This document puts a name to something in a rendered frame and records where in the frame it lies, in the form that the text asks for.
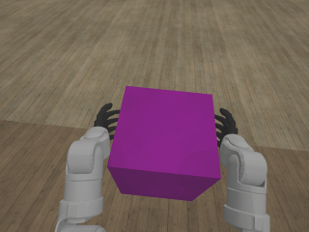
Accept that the left robot hand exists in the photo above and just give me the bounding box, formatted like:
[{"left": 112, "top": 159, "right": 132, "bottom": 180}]
[{"left": 94, "top": 102, "right": 121, "bottom": 140}]

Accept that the right robot hand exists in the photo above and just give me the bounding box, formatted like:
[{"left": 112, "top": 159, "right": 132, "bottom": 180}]
[{"left": 214, "top": 107, "right": 238, "bottom": 148}]

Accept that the robot left forearm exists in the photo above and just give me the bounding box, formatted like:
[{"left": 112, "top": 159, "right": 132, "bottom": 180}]
[{"left": 54, "top": 126, "right": 111, "bottom": 232}]

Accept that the robot right forearm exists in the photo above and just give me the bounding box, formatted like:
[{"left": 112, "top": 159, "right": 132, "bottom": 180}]
[{"left": 219, "top": 133, "right": 270, "bottom": 232}]

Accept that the carton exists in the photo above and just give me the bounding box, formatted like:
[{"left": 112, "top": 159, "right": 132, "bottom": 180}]
[{"left": 107, "top": 86, "right": 221, "bottom": 201}]

